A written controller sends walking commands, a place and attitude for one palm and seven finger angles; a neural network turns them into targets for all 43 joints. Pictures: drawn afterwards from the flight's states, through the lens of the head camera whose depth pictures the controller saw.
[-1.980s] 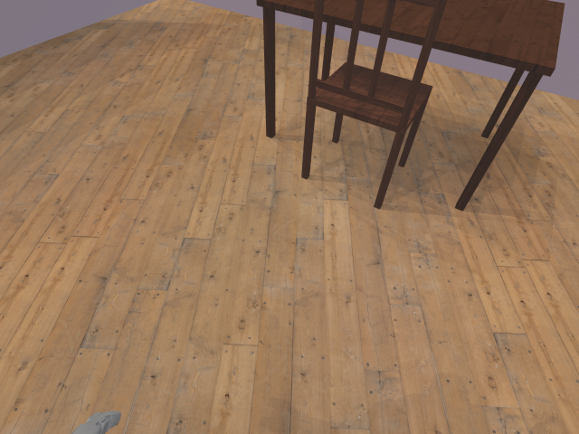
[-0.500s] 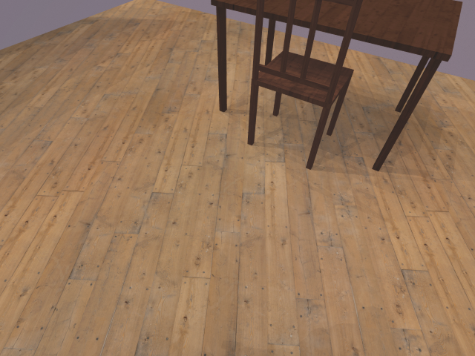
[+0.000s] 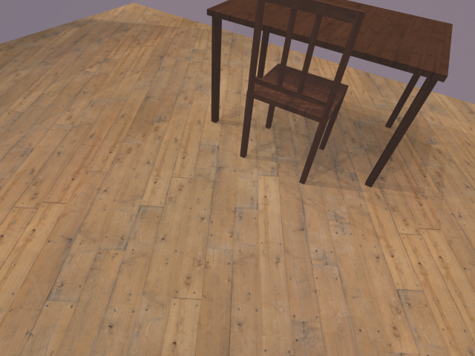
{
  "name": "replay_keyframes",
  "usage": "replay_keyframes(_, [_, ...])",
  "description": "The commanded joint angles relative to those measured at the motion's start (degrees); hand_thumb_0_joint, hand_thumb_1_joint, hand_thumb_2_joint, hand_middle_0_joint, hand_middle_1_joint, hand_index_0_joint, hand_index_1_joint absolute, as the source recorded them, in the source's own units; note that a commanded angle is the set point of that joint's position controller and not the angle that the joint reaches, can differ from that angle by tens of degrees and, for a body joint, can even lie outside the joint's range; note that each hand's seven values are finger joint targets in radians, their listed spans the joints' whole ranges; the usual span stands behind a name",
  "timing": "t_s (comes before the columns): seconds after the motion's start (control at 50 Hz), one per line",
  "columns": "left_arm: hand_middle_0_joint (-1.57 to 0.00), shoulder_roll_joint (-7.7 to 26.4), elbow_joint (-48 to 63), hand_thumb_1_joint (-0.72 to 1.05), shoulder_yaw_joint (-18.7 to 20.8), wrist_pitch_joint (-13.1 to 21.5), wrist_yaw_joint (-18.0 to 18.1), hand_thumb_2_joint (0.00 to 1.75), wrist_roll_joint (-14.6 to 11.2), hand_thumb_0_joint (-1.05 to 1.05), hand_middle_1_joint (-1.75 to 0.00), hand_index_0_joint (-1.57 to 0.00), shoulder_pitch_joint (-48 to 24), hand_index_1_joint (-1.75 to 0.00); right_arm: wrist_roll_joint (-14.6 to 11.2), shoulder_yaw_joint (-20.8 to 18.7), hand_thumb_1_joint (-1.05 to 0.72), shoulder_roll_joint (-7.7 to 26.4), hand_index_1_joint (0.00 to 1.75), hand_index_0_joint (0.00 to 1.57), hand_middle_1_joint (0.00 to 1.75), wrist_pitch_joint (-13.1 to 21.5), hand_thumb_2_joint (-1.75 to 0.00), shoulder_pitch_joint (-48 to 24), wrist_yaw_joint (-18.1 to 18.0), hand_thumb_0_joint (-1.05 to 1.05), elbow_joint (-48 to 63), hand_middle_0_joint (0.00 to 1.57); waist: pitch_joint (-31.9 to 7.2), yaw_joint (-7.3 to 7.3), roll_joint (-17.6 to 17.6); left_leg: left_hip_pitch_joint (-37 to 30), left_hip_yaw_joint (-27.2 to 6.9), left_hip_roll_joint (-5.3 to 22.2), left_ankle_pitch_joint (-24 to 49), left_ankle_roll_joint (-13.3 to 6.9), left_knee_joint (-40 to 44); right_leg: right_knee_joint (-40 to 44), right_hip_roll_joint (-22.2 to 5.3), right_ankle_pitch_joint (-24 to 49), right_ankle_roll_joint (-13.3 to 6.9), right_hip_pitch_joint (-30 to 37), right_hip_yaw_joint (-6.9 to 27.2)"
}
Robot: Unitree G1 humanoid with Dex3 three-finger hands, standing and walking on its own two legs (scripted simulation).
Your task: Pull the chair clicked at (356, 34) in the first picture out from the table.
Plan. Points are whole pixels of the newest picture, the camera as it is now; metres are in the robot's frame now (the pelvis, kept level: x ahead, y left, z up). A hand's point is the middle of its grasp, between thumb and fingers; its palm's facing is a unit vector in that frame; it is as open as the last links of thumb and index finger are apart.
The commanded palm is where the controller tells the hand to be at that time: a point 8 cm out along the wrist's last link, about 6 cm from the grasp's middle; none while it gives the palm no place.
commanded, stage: walk to a spot facing it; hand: left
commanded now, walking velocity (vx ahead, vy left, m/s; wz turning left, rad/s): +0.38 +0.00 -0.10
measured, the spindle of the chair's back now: (286, 50) +1.34 -0.13 -0.04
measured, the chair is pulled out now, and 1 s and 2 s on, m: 0.00 0.00 0.00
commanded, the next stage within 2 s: turn to face it in 1.02 s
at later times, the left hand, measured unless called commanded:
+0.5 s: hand (181, 289) +0.29 +0.14 -0.17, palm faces -0.01 -0.98 -0.18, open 7.3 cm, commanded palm none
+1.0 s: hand (173, 231) +0.44 +0.18 -0.16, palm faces +0.02 -0.99 -0.14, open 7.4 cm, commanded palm none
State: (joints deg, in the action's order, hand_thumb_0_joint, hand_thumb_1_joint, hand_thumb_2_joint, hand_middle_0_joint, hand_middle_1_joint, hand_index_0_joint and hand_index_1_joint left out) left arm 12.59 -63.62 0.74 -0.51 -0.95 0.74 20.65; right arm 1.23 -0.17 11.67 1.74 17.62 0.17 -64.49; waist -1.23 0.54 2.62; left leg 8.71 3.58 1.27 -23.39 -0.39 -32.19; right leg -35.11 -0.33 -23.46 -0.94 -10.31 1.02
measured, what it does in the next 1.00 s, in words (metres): walks ahead: right foot, then left foot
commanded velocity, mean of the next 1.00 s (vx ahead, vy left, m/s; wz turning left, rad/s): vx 0.36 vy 0.00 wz -0.08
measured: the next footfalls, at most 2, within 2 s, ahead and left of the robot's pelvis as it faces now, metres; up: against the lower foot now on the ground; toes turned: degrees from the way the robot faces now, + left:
right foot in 0.34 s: +0.28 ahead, -0.14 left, +0.00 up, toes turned -10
left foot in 0.72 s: +0.41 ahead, +0.10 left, +0.00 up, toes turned +11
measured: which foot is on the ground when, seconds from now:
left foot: down 0.00-0.34, up 0.36-0.70, down 0.72-1.00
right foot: up 0.00-0.32, down 0.34-0.74, up 0.76-1.00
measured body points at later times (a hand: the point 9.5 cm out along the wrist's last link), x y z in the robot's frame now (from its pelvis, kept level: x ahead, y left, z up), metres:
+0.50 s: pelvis +0.20 -0.04 +0.00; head +0.21 -0.03 +0.45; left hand +0.29 +0.19 -0.15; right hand +0.14 -0.27 -0.15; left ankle +0.14 +0.09 -0.64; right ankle +0.24 -0.14 -0.73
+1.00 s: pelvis +0.41 +0.00 +0.02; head +0.44 +0.02 +0.47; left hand +0.44 +0.24 -0.15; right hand +0.38 -0.22 -0.13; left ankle +0.37 +0.09 -0.73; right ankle +0.44 -0.14 -0.64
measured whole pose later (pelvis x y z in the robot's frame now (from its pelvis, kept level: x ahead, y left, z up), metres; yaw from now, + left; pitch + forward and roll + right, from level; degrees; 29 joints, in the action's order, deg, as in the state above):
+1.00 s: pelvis +0.41 +0.00 +0.02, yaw -2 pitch +0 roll -1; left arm 10.8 -60.7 3.6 0.1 -1.3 1.6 14.7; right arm 1.1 -2.1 7.6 4.9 20.8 -1.5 -63.0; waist 2.3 0.2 2.3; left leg 5.0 12.7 2.5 -15.3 -1.7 -19.9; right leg -64.1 -5.8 -12.6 0.9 -34.5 -2.9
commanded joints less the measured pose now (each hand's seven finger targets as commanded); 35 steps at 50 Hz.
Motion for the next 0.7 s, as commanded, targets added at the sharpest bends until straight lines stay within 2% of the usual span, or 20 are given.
replay_keyframes(0.0, [-0.2, 6.2, 9.2, 0.9, 1.8, 3.2, 0.8, 0.9, 0.7, 0.0, -0.3, -0.2, -13.0, -0.3, 0.2, -2.4, -0.9, 10.1, 0.3, 0.2, 0.3, 2.2, -0.9, 18.9, -1.9, 0.0, -2.5, 0.2, 10.5, -7.34, -13.1, -19.0, -26.6, 22.5, 31.1, -12.6, 17.0, -27.0, -1.9, -6.6, -0.8, -36.0, -0.1])
replay_keyframes(0.02, [-0.2, 4.9, 8.6, 0.9, 1.9, 3.5, 0.6, 0.9, 0.5, 0.0, -0.3, -0.2, -12.9, -0.3, 0.1, -2.1, -0.9, 8.2, 0.3, 0.2, 0.3, 2.6, -0.9, 18.1, -2.3, 0.0, -2.1, 0.2, 10.0, -6.81, -8.7, -18.9, -23.3, 21.9, 37.4, -12.8, 15.6, -29.3, -3.4, -5.3, -0.8, -35.9, -0.1])
replay_keyframes(0.06, [-0.2, 2.8, 8.4, 0.9, 1.9, 3.1, -0.2, 0.9, 0.4, 0.0, -0.3, -0.2, -12.5, -0.3, 0.2, -2.1, -0.9, 7.1, 0.3, 0.2, 0.3, 3.2, -0.9, 15.0, -2.5, 0.0, -1.1, 0.2, 9.5, -4.6, -7.7, -16.2, -16.2, 18.8, 35.5, -10.8, 16.9, -28.1, -5.1, -2.4, -0.3, -33.7, -1.3])
replay_keyframes(0.14, [-0.2, -0.3, 10.0, 0.9, 1.5, 2.3, -1.5, 0.9, 0.4, 0.0, -0.3, -0.2, -15.7, -0.3, 0.0, -2.0, -0.9, 4.8, 0.3, 0.2, 0.3, 3.7, -0.9, 14.5, -2.7, 0.0, -1.8, 0.2, 10.7, -3.26, -10.7, -11.0, -6.1, 13.0, 32.6, -7.7, 20.8, -16.5, -4.6, 6.1, 0.3, -28.4, -6.7])
replay_keyframes(0.2, [-0.2, -0.9, 10.2, 0.9, 1.4, 2.4, -1.5, 0.9, 0.0, 0.0, -0.3, -0.2, -15.8, -0.3, 0.0, -2.2, -0.9, 5.3, 0.3, 0.2, 0.3, 3.5, -0.9, 13.7, -2.5, 0.0, -2.6, 0.2, 9.8, -2.12, -11.9, -7.2, -2.1, 11.9, 40.1, -6.8, 19.3, -5.2, -1.6, 9.7, -1.1, -16.7, -10.8])
replay_keyframes(0.24, [-0.2, 0.4, 8.0, 0.9, 2.0, 2.6, -1.0, 0.9, 0.2, 0.0, -0.3, -0.2, -9.1, -0.3, -0.5, -2.7, -0.9, 6.7, 0.3, 0.2, 0.3, 3.5, -0.9, 12.6, -2.6, 0.0, -2.9, 0.2, 5.3, 1.16, -10.7, -7.6, -0.1, 12.6, 52.2, -6.2, 11.5, -2.0, 0.1, 12.5, -2.8, -7.2, -10.9])
replay_keyframes(0.26, [-0.2, 1.5, 6.2, 0.9, 2.6, 2.9, -0.7, 0.9, 0.5, 0.0, -0.3, -0.2, -3.6, -0.3, -0.7, -2.8, -0.9, 7.0, 0.3, 0.2, 0.3, 3.4, -0.9, 12.5, -2.4, 0.0, -3.0, 0.2, 2.4, 3.62, -9.5, -6.3, 1.2, 11.3, 53.8, -4.9, 4.3, 0.8, 1.2, 15.3, -3.3, 0.5, -11.6])
replay_keyframes(0.28, [-0.2, 4.4, 3.9, 0.9, 3.5, 3.6, -0.2, 0.9, 0.9, 0.0, -0.3, -0.2, 4.4, -0.3, -0.9, -2.9, -0.9, 6.4, 0.3, 0.2, 0.3, 3.5, -0.9, 12.1, -2.1, 0.0, -2.8, 0.2, -1.6, 7.31, -6.3, 0.1, 1.7, 9.7, 47.8, -3.1, -6.6, 3.3, -0.1, 17.3, -4.1, 12.9, -9.0])
replay_keyframes(0.3, [-0.2, 9.7, 2.2, 0.9, 5.0, 4.3, 0.7, 0.9, 1.4, 0.0, -0.3, -0.2, 11.3, -0.3, -1.4, -2.4, -0.9, 3.8, 0.3, 0.2, 0.3, 3.4, -0.9, 13.5, -1.3, 0.0, -1.9, 0.2, -7.9, 9.79, 4.5, 12.7, 3.4, 5.4, 26.8, -1.4, -23.9, 6.4, -12.7, 13.4, -8.4, 25.3, 4.9])
replay_keyframes(0.32, [-0.2, 14.4, 1.5, 0.9, 6.2, 4.2, 1.2, 0.9, 0.7, 0.0, -0.3, -0.2, 13.6, -0.3, -1.6, -2.3, -0.9, 0.9, 0.3, 0.2, 0.3, 3.4, -0.9, 15.0, -1.5, 0.0, -0.1, 0.2, -12.7, 7.86, 12.9, 21.8, 0.8, -0.6, -7.6, -0.4, -43.7, 15.1, -27.8, 11.5, -14.3, 27.1, 30.1])
replay_keyframes(0.34, [-0.2, 13.4, 2.3, 0.9, 6.0, 3.7, 1.4, 0.9, -0.3, 0.0, -0.3, -0.2, 9.5, -0.3, -1.6, -2.7, -0.9, 1.8, 0.3, 0.2, 0.3, 3.0, -0.9, 9.6, -1.5, 0.0, 1.0, 0.2, -6.5, 7.9, 5.3, 24.7, -4.2, 2.4, -7.0, -1.9, -48.9, 20.0, -26.9, 2.5, -15.1, 20.2, 29.8])
replay_keyframes(0.36, [-0.2, 11.2, 3.3, 0.9, 5.3, 3.5, 1.4, 0.9, -0.1, 0.0, -0.3, -0.2, 3.9, -0.3, -1.5, -2.8, -0.9, 0.5, 0.3, 0.2, 0.3, 2.8, -0.9, 6.3, -1.0, 0.0, 1.6, 0.2, 0.8, 5.76, 3.5, 26.5, -3.5, 5.1, -2.2, -2.0, -49.5, 22.0, -25.1, -4.9, -13.5, 10.9, 25.4])
replay_keyframes(0.38, [-0.2, 8.4, 4.6, 0.9, 4.4, 3.7, 1.6, 0.9, 0.0, 0.0, -0.3, -0.2, -0.2, -0.3, -0.8, -2.8, -0.9, 0.1, 0.3, 0.2, 0.3, 2.4, -0.9, 5.4, -0.8, 0.0, 2.1, 0.2, 3.8, 3.4, 0.4, 26.1, -4.4, 7.0, 0.8, -1.8, -47.2, 22.5, -23.5, -5.3, -11.4, 2.5, 21.2])
replay_keyframes(0.4, [-0.2, 6.2, 5.5, 0.9, 3.9, 3.9, 1.8, 0.9, 0.3, 0.0, -0.3, -0.2, -4.2, -0.3, -0.3, -2.9, -0.9, -0.7, 0.3, 0.2, 0.3, 1.7, -0.9, 6.0, -0.7, 0.0, 1.9, 0.2, 6.0, 0.99, -1.3, 22.9, -4.7, 8.5, 1.9, -1.4, -44.3, 23.2, -22.3, -3.7, -10.5, -3.9, 15.8])
replay_keyframes(0.44, [-0.2, 4.1, 5.9, 0.9, 3.0, 4.3, 1.9, 0.9, 0.8, 0.0, -0.3, -0.2, -7.0, -0.3, 0.2, -2.7, -0.9, -2.4, 0.3, 0.2, 0.3, 0.1, -0.9, 9.3, -0.5, 0.0, 1.2, 0.2, 6.4, -2.66, 0.3, 18.0, -3.1, 8.7, 3.0, -0.1, -37.7, 24.4, -19.0, 1.0, -8.2, -11.7, 6.2])
replay_keyframes(0.5, [-0.2, 4.0, 5.5, 0.9, 2.8, 4.4, 1.6, 0.9, 1.0, 0.0, -0.3, -0.2, -7.7, -0.3, 0.1, -3.0, -0.9, -3.1, 0.3, 0.2, 0.3, -0.9, -0.9, 8.5, 0.2, 0.0, 2.8, 0.2, 7.5, -4.13, 4.8, 14.3, -0.3, 8.5, 7.0, 1.2, -27.1, 26.4, -15.7, 1.1, -7.1, -17.2, -0.2])
replay_keyframes(0.56, [-0.2, 5.4, 5.5, 0.9, 3.3, 4.5, 1.3, 0.9, 0.9, 0.0, -0.3, -0.2, -6.4, -0.3, 0.1, -3.1, -0.9, -2.1, 0.3, 0.2, 0.3, -0.3, -0.9, 3.5, 1.1, 0.0, 5.6, 0.2, 7.5, -2.89, 5.6, 13.9, 1.4, 8.0, 10.0, 1.7, -16.5, 25.8, -14.9, -1.8, -7.2, -14.2, -1.3])
replay_keyframes(0.62, [-0.2, 6.5, 5.0, 0.9, 3.7, 4.4, 1.2, 0.9, 1.0, 0.0, -0.3, -0.2, -3.8, -0.3, 0.1, -3.4, -0.9, -1.2, 0.3, 0.2, 0.3, 0.8, -0.9, -0.5, 1.5, 0.0, 7.6, 0.2, 7.0, -1.54, 2.7, 11.5, 3.0, 6.3, 9.6, 1.4, -8.6, 23.1, -15.5, -2.0, -7.2, -9.9, -0.1])
replay_keyframes(0.66, [-0.2, 6.9, 5.0, 0.9, 3.9, 4.0, 1.0, 0.9, 0.8, 0.0, -0.3, -0.2, -4.0, -0.3, 0.1, -3.7, -0.9, 0.5, 0.3, 0.2, 0.3, 1.5, -0.9, 2.1, 1.3, 0.0, 6.8, 0.2, 6.0, -3.27, -1.5, 3.7, 5.4, 4.6, 10.7, 1.6, -2.5, 18.4, -14.2, -3.1, -6.0, -10.6, -2.0])
replay_keyframes(0.68, [-0.2, 5.9, 5.1, 0.9, 3.7, 3.7, 0.8, 0.9, 0.6, 0.0, -0.3, -0.2, -3.4, -0.3, 0.2, -4.1, -0.9, 2.1, 0.3, 0.2, 0.3, 1.8, -0.9, 5.5, 1.0, 0.0, 5.7, 0.2, 4.8, -4.69, -6.2, -2.6, 5.3, 3.9, 8.1, 1.5, 0.6, 11.8, -11.4, -1.7, -4.9, -12.7, -4.5])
